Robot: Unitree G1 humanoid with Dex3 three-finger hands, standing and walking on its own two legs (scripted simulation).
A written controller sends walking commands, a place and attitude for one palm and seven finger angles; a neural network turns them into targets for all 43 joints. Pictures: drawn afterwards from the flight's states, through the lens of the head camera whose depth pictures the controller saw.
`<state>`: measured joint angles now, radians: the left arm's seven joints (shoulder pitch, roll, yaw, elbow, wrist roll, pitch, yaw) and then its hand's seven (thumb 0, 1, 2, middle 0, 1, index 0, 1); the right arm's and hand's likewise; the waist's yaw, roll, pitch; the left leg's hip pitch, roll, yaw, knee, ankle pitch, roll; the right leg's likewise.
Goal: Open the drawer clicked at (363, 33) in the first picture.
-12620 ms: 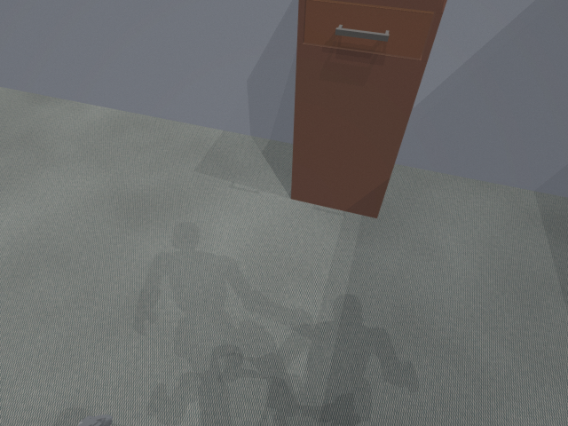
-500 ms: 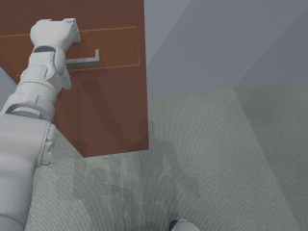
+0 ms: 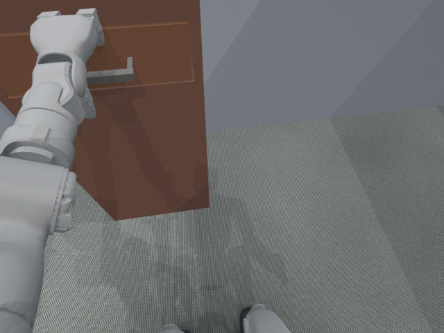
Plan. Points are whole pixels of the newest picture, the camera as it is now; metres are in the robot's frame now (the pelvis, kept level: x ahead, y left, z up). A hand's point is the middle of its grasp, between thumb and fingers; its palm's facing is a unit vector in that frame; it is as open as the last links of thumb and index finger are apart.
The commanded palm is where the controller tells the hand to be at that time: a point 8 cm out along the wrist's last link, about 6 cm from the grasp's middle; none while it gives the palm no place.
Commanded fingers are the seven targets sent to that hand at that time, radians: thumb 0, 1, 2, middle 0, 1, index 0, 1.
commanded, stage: lower the fingers behind the handle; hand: left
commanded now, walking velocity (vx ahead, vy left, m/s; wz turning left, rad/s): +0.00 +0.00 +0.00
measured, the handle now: (91, 71) +0.60 +0.19 +0.10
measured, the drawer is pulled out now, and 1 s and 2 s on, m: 0.00 0.00 0.00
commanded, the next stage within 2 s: lift the fingers back up to retry in 0.94 s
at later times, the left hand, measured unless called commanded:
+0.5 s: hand (81, 68) +0.55 +0.19 +0.14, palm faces +0.04 +0.04 -1.00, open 13.8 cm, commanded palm +0.55 +0.19 +0.11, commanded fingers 0.00 -0.50 0.30 -0.30 -1.20 -0.30 -1.20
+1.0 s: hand (81, 68) +0.55 +0.19 +0.14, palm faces +0.05 +0.04 -1.00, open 13.8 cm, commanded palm +0.55 +0.19 +0.11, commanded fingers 0.00 -0.50 0.30 -0.30 -1.20 -0.30 -1.20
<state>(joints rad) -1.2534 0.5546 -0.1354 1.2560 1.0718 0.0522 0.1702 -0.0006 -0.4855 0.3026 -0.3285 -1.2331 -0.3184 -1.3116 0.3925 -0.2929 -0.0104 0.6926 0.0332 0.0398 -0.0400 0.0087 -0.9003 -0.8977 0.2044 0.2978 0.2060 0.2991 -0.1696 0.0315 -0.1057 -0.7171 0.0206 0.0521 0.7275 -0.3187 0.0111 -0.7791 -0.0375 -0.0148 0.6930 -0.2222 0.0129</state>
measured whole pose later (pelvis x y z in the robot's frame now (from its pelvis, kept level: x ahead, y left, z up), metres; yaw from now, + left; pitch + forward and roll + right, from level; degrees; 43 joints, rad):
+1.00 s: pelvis -0.01 +0.00 -0.01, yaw +1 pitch +19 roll +1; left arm -1.24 0.58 -0.17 1.13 1.04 0.09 0.12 0.00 -0.49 0.30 -0.31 -1.23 -0.26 -1.36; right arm 0.33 -0.30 0.01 0.65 0.06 0.07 -0.08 0.01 -0.90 -0.90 0.21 0.30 0.21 0.30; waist -0.16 0.03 -0.10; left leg -0.78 0.02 0.04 0.79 -0.34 0.01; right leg -0.84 -0.04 -0.02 0.76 -0.25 0.01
